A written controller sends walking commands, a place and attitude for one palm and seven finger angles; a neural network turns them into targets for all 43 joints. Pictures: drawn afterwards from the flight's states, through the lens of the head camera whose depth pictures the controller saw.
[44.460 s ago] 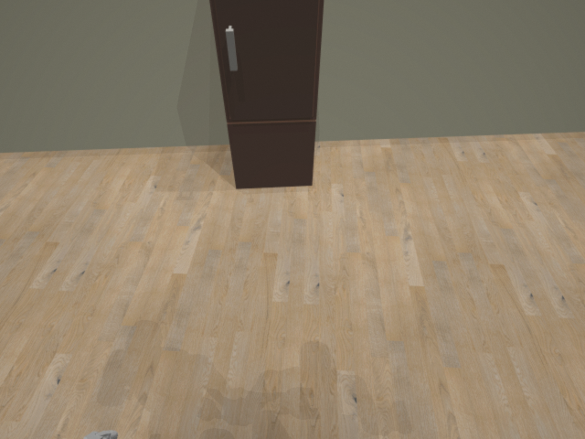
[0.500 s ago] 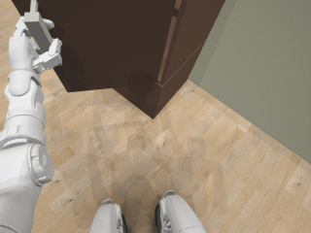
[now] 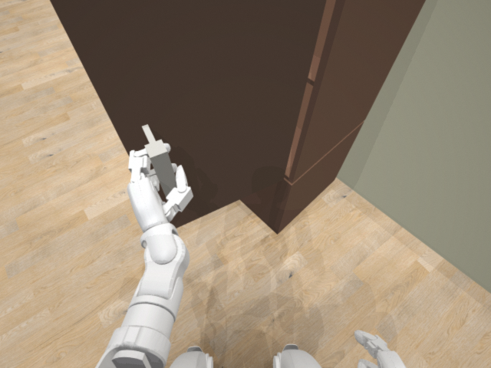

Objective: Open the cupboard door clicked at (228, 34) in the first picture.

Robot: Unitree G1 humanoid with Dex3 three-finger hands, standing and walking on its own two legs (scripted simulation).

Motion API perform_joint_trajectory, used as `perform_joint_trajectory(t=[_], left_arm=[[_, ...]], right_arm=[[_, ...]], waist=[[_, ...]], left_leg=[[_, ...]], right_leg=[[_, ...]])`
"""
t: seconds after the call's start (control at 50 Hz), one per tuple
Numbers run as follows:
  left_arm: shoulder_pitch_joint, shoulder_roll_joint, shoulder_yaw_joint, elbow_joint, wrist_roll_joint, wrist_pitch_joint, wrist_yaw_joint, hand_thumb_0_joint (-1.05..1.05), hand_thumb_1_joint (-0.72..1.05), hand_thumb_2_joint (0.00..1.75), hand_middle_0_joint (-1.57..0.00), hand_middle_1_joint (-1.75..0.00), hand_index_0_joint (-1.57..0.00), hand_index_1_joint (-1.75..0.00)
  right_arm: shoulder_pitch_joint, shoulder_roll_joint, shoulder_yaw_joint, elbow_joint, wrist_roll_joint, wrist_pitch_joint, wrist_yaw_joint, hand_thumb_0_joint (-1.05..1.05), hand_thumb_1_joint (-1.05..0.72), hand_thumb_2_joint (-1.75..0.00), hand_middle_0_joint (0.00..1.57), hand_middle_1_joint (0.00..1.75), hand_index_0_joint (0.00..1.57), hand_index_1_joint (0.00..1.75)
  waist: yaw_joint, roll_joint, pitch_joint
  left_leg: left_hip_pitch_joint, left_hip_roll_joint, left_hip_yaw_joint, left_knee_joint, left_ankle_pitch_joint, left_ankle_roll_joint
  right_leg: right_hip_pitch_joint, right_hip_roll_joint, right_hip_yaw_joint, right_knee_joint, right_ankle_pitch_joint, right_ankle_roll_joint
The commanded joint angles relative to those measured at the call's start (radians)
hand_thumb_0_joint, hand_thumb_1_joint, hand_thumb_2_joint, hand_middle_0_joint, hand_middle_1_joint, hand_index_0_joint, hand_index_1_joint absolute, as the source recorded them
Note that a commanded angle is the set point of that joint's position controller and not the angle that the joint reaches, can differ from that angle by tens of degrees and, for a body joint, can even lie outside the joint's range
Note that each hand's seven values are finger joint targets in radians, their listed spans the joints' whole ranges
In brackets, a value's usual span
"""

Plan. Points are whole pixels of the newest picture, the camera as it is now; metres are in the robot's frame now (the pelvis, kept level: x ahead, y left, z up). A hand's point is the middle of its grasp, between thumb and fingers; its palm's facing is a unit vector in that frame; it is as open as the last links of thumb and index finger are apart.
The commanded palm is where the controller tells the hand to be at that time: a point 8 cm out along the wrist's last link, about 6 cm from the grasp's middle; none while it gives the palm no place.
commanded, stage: pull the door open along its arc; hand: left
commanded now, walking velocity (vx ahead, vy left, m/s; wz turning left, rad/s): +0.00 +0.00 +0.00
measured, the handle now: (160, 164) +0.44 +0.15 +0.04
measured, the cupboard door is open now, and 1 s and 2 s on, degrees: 74 95 96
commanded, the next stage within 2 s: open thumb and fingers to let go in 0.40 s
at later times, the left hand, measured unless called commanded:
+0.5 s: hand (233, 232) +0.32 +0.02 +0.05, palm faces +0.35 -0.94 -0.03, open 7.0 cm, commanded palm +0.27 +0.07 +0.04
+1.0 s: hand (228, 230) +0.32 +0.03 +0.04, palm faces +0.39 -0.92 -0.01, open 12.2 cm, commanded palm +0.28 +0.07 +0.04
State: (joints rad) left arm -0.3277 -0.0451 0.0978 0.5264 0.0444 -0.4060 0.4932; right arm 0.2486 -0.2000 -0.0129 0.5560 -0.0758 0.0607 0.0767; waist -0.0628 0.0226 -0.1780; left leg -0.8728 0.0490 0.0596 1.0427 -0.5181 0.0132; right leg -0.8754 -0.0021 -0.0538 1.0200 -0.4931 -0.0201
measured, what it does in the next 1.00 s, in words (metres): stands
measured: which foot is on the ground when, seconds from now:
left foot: down 0.00-1.00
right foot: down 0.00-1.00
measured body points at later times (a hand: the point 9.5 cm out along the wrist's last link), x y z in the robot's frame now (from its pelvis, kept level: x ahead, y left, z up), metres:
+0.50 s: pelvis -0.01 -0.04 +0.00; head +0.06 -0.06 +0.45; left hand +0.29 +0.07 +0.05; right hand +0.15 -0.26 -0.12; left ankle -0.02 +0.11 -0.67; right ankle -0.01 -0.11 -0.67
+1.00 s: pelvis -0.03 -0.04 +0.00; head +0.04 -0.06 +0.44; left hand +0.29 +0.08 +0.05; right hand +0.13 -0.26 -0.13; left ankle -0.02 +0.11 -0.67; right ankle -0.01 -0.11 -0.67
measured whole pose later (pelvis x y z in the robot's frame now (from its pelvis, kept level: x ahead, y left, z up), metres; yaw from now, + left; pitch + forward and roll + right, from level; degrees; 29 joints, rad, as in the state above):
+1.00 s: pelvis -0.03 -0.04 +0.00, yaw +4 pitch +16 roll +1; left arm -0.20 -0.14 -0.14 0.49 0.11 -0.40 0.63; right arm 0.20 -0.19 -0.02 0.64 -0.09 -0.01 0.01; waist -0.03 0.03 -0.16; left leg -0.85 0.03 0.00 1.04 -0.46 -0.04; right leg -0.85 -0.02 -0.12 1.06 -0.49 -0.08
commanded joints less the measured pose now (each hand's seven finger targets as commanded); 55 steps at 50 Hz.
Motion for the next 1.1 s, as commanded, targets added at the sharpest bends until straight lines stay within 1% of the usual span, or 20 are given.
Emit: perform_joint_trajectory(t=[0.0,0.02,0.14,0.18,0.34,0.4,0.46,0.48,0.52,0.56,0.62,0.64,0.74,0.82,0.86,0.88,0.92,0.94,1.02,1.08], left_arm=[[-0.159,0.082,-0.023,-0.215,0.085,-0.069,0.097,0.0,0.9,0.9,-0.4,-1.35,-0.4,-1.35],[-0.162,0.075,-0.045,-0.229,0.096,-0.072,0.095,0.0,0.9,0.9,-0.4,-1.35,-0.4,-1.35],[-0.03,-0.05,-0.164,-0.297,0.06,-0.071,0.079,0.0,0.9,0.9,-0.4,-1.35,-0.4,-1.35],[0.027,-0.078,-0.198,-0.307,0.058,-0.062,0.076,0.0,0.9,0.9,-0.4,-1.35,-0.4,-1.35],[0.138,-0.154,-0.302,-0.395,0.105,-0.035,0.097,0.0,0.9,0.9,-0.4,-1.35,-0.4,-1.35],[0.195,-0.218,-0.358,-0.401,0.103,-0.018,0.101,0.0,0.9,0.9,-0.4,-1.35,-0.4,-1.35],[0.072,-0.167,-0.308,-0.377,0.099,-0.005,0.125,0.0,0.9,0.9,-0.4,-1.35,-0.4,-1.35],[-0.029,-0.124,-0.271,-0.357,0.099,-0.008,0.138,0.0,0.9,0.9,-0.4,-1.35,-0.4,-1.35],[-0.036,-0.11,-0.246,-0.332,0.098,-0.011,0.143,0.0,0.76,0.84,-0.39,-1.34,-0.39,-1.34],[-0.045,-0.113,-0.233,-0.292,0.078,-0.013,0.138,0.0,0.62,0.78,-0.38,-1.32,-0.38,-1.32],[-0.052,-0.106,-0.227,-0.284,0.081,-0.021,0.132,0.0,0.41,0.69,-0.36,-1.3,-0.36,-1.3],[-0.074,-0.112,-0.232,-0.28,0.078,-0.025,0.129,0.0,0.34,0.66,-0.36,-1.29,-0.36,-1.29],[-0.084,-0.121,-0.245,-0.286,0.076,-0.044,0.112,0.0,-0.01,0.51,-0.33,-1.25,-0.33,-1.25],[-0.103,-0.106,-0.234,-0.26,0.077,-0.05,0.115,0.0,-0.29,0.39,-0.32,-1.22,-0.32,-1.22],[-0.126,-0.122,-0.248,-0.247,0.081,-0.055,0.118,0.0,-0.43,0.33,-0.3,-1.21,-0.3,-1.21],[-0.147,-0.116,-0.244,-0.244,0.08,-0.057,0.121,0.0,-0.5,0.3,-0.3,-1.2,-0.3,-1.2],[-0.149,-0.116,-0.243,-0.233,0.091,-0.059,0.129,0.0,-0.5,0.3,-0.3,-1.2,-0.3,-1.2],[-0.162,-0.128,-0.254,-0.239,0.089,-0.06,0.133,0.0,-0.5,0.3,-0.29,-1.15,-0.29,-1.15],[-0.16,-0.114,-0.233,-0.203,0.086,-0.05,0.141,0.0,-0.5,0.3,-0.26,-0.95,-0.26,-0.95],[-0.177,-0.114,-0.228,-0.201,0.078,-0.048,0.149,0.0,-0.5,0.3,-0.23,-0.8,-0.23,-0.8]], right_arm=[[0.07,-0.112,-0.057,-0.065,-0.012,-0.028,-0.02,0.0,-0.9,-0.9,0.2,0.3,0.2,0.3],[0.064,-0.11,-0.059,-0.066,-0.014,-0.03,-0.026,0.0,-0.9,-0.9,0.2,0.3,0.2,0.3],[0.01,-0.085,-0.053,-0.074,-0.009,-0.056,-0.03,0.0,-0.9,-0.9,0.2,0.3,0.2,0.3],[0.002,-0.081,-0.049,-0.077,-0.007,-0.063,-0.027,0.0,-0.9,-0.9,0.2,0.3,0.2,0.3],[-0.046,-0.061,-0.039,-0.09,-0.016,-0.108,-0.032,0.0,-0.9,-0.9,0.2,0.3,0.2,0.3],[-0.064,-0.05,-0.033,-0.092,-0.011,-0.127,-0.03,0.0,-0.9,-0.9,0.2,0.3,0.2,0.3],[-0.067,-0.058,-0.031,-0.071,-0.013,-0.133,-0.04,0.0,-0.9,-0.9,0.2,0.3,0.2,0.3],[-0.069,-0.063,-0.029,-0.054,-0.014,-0.13,-0.05,0.0,-0.9,-0.9,0.2,0.3,0.2,0.3],[-0.078,-0.061,-0.029,-0.051,-0.017,-0.128,-0.059,0.0,-0.9,-0.9,0.2,0.3,0.2,0.3],[-0.088,-0.057,-0.025,-0.048,-0.014,-0.128,-0.064,0.0,-0.9,-0.9,0.2,0.3,0.2,0.3],[-0.089,-0.06,-0.029,-0.052,-0.016,-0.124,-0.066,0.0,-0.9,-0.9,0.2,0.3,0.2,0.3],[-0.086,-0.059,-0.03,-0.047,-0.016,-0.122,-0.066,0.0,-0.9,-0.9,0.2,0.3,0.2,0.3],[-0.076,-0.064,-0.036,-0.049,-0.016,-0.121,-0.064,0.0,-0.9,-0.9,0.2,0.3,0.2,0.3],[-0.083,-0.069,-0.035,-0.051,-0.013,-0.118,-0.066,0.0,-0.9,-0.9,0.2,0.3,0.2,0.3],[-0.084,-0.066,-0.035,-0.047,-0.013,-0.118,-0.065,0.0,-0.9,-0.9,0.2,0.3,0.2,0.3],[-0.083,-0.069,-0.035,-0.045,-0.014,-0.119,-0.066,0.0,-0.9,-0.9,0.2,0.3,0.2,0.3],[-0.084,-0.072,-0.038,-0.047,-0.016,-0.121,-0.068,0.0,-0.9,-0.9,0.2,0.3,0.2,0.3],[-0.082,-0.069,-0.037,-0.046,-0.016,-0.122,-0.066,0.0,-0.9,-0.9,0.2,0.3,0.2,0.3],[-0.08,-0.073,-0.036,-0.044,-0.017,-0.12,-0.071,0.0,-0.9,-0.9,0.2,0.3,0.2,0.3],[-0.085,-0.072,-0.032,-0.044,-0.016,-0.12,-0.071,0.0,-0.9,-0.9,0.2,0.3,0.2,0.3]], waist=[[0.024,-0.061,-0.355],[0.016,-0.072,-0.353],[0.037,-0.046,-0.358],[0.036,-0.076,-0.328],[0.033,-0.114,-0.291],[0.035,-0.109,-0.278],[0.02,-0.111,-0.255],[0.003,-0.122,-0.238],[0.014,-0.123,-0.244],[0.016,-0.154,-0.245],[0.023,-0.142,-0.285],[0.014,-0.143,-0.286],[0.013,-0.141,-0.3],[0.012,-0.161,-0.266],[0.01,-0.124,-0.258],[0.002,-0.137,-0.263],[0.01,-0.129,-0.271],[0.009,-0.108,-0.273],[0.01,-0.141,-0.263],[0.011,-0.125,-0.258]], left_leg=[[0.179,-0.043,-0.038,-0.092,0.466,-0.014],[0.184,-0.042,-0.04,-0.091,0.458,-0.011],[0.219,-0.05,-0.031,-0.101,0.454,-0.012],[0.21,-0.05,-0.035,-0.107,0.445,-0.014],[0.176,-0.06,-0.043,-0.102,0.361,-0.013],[0.185,-0.064,-0.047,-0.103,0.341,-0.016],[0.158,-0.067,-0.052,-0.09,0.298,-0.015],[0.138,-0.066,-0.057,-0.08,0.272,-0.014],[0.117,-0.072,-0.059,-0.077,0.247,-0.013],[0.095,-0.075,-0.06,-0.074,0.224,-0.014],[0.097,-0.076,-0.06,-0.074,0.239,-0.012],[0.098,-0.075,-0.058,-0.072,0.237,-0.012],[0.101,-0.073,-0.06,-0.069,0.248,-0.011],[0.084,-0.074,-0.063,-0.071,0.213,-0.009],[0.098,-0.074,-0.058,-0.074,0.197,-0.007],[0.096,-0.073,-0.058,-0.07,0.193,-0.006],[0.103,-0.072,-0.06,-0.076,0.197,-0.005],[0.113,-0.073,-0.056,-0.077,0.202,-0.004],[0.107,-0.07,-0.058,-0.084,0.197,-0.003],[0.113,-0.071,-0.052,-0.092,0.181,-0.003]], right_leg=[[0.316,0.015,0.017,-0.081,0.557,-0.004],[0.317,0.015,0.019,-0.089,0.553,-0.004],[0.357,0.007,0.021,-0.111,0.577,-0.005],[0.368,0.003,0.02,-0.118,0.588,-0.003],[0.367,-0.025,0.05,-0.143,0.58,0.012],[0.361,-0.029,0.048,-0.155,0.553,0.011],[0.329,-0.039,0.067,-0.169,0.491,0.018],[0.31,-0.046,0.084,-0.178,0.451,0.022],[0.32,-0.054,0.112,-0.196,0.404,0.026],[0.339,-0.067,0.137,-0.211,0.382,0.035],[0.359,-0.066,0.135,-0.197,0.416,0.034],[0.356,-0.068,0.134,-0.197,0.416,0.036],[0.352,-0.065,0.125,-0.182,0.444,0.035],[0.325,-0.061,0.124,-0.197,0.348,0.029],[0.293,-0.055,0.114,-0.198,0.293,0.022],[0.289,-0.056,0.117,-0.199,0.282,0.024],[0.275,-0.044,0.099,-0.189,0.258,0.013],[0.268,-0.041,0.091,-0.185,0.262,0.011],[0.268,-0.034,0.082,-0.188,0.246,0.009],[0.258,-0.029,0.076,-0.193,0.204,0.006]])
